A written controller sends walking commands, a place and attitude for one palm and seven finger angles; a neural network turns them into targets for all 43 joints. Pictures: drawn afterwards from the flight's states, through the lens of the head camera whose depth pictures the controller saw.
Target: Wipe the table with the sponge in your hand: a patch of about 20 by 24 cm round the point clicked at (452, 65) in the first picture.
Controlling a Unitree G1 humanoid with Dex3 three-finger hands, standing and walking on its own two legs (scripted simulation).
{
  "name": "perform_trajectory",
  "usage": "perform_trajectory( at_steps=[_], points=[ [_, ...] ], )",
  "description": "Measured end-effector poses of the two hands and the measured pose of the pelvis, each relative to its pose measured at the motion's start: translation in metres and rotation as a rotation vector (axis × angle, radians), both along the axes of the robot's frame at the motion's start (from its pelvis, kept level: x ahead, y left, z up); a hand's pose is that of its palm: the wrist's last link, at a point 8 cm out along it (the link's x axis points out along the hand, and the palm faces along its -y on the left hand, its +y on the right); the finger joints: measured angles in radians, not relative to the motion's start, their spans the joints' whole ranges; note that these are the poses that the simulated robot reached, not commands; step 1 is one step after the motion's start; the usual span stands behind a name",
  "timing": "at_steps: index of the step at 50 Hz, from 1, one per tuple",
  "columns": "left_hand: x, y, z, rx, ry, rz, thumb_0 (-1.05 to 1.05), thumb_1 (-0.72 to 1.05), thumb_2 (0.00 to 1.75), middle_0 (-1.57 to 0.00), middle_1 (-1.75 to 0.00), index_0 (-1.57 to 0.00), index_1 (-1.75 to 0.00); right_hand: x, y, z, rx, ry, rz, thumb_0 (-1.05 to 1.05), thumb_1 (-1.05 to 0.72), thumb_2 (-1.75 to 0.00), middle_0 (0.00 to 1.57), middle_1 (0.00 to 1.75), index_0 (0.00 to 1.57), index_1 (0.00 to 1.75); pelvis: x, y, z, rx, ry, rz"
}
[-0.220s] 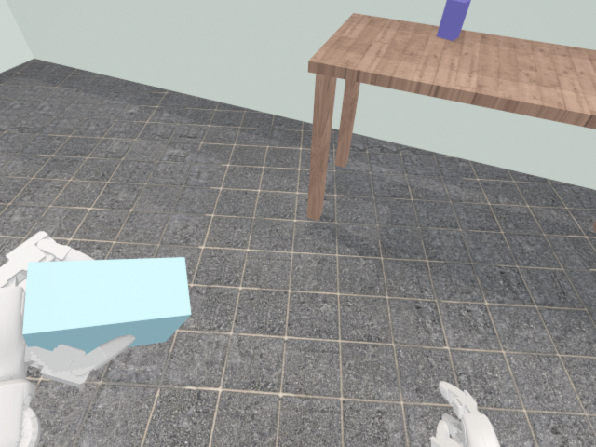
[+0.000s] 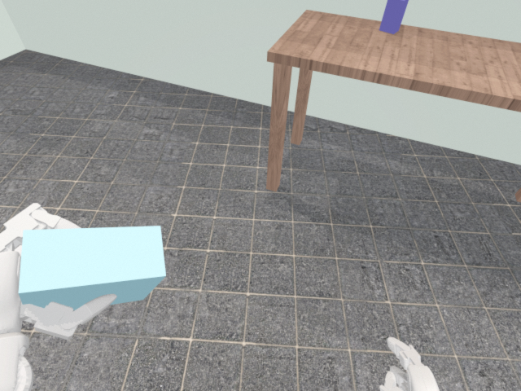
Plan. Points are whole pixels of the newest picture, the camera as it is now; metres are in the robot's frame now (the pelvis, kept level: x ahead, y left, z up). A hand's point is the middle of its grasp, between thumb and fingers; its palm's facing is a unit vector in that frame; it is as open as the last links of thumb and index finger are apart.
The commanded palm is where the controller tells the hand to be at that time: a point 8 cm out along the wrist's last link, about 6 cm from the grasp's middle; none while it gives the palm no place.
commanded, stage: stand and wait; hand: left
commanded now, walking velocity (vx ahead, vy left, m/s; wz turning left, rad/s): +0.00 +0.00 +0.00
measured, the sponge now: (115, 269) +0.23 +0.20 +0.13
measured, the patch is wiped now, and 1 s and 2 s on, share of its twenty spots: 0.00 0.00 0.00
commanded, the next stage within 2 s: look at it before walking up in 0.04 s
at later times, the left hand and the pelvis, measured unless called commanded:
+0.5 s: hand (71, 266) +0.22 +0.24 +0.16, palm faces +0.42 -0.83 -0.37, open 10.0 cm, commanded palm +0.17 +0.27 +0.18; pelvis +0.00 -0.01 -0.01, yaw -1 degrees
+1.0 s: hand (153, 182) +0.35 +0.18 +0.16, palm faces +0.30 -0.87 -0.40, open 10.0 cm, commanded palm +0.30 +0.22 +0.18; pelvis +0.10 -0.03 +0.00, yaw -9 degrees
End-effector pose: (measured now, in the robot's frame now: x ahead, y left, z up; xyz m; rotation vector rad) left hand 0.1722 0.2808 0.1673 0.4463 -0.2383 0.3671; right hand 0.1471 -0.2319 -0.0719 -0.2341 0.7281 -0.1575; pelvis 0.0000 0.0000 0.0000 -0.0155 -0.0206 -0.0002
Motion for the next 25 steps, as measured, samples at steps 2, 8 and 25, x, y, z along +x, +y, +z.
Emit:
perform_trajectory(
  at_steps=[2, 8, 25],
  points=[
    [-0.001, 0.0, 0.001, 0.002, -0.002, -0.001, -0.01, -0.48, 0.97, -0.77, -1.32, -0.77, -1.31, -0.001, 0.0, 0.0, 0.0, -0.001, -0.001, 0.01, -0.9, -0.9, 0.2, 0.3, 0.21, 0.3, 0.0, 0.0, 0.0, 0.001, -0.001, 0.0],
    [-0.003, -0.001, 0.002, 0.006, -0.008, -0.001, -0.01, -0.48, 0.97, -0.77, -1.32, -0.77, -1.32, -0.001, 0.002, 0.0, 0.007, -0.008, 0.003, 0.01, -0.9, -0.9, 0.2, 0.3, 0.21, 0.3, -0.002, 0.0, 0.0, 0.002, -0.003, 0.001],
    [0.002, -0.006, 0.003, 0.011, -0.039, 0.01, -0.01, -0.48, 0.97, -0.77, -1.32, -0.77, -1.32, 0.001, -0.002, -0.005, 0.007, -0.027, -0.016, 0.01, -0.9, -0.9, 0.2, 0.3, 0.21, 0.3, 0.003, -0.005, -0.006, 0.002, -0.01, -0.025]
  ],
)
